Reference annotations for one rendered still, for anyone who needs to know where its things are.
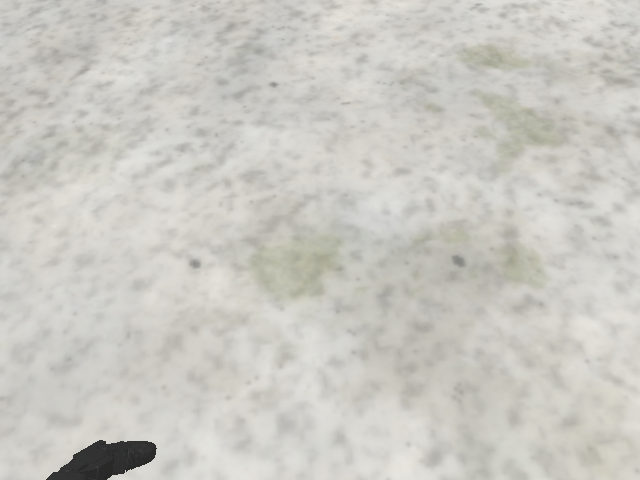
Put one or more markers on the robot left hand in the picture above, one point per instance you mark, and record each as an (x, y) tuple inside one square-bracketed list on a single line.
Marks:
[(100, 461)]

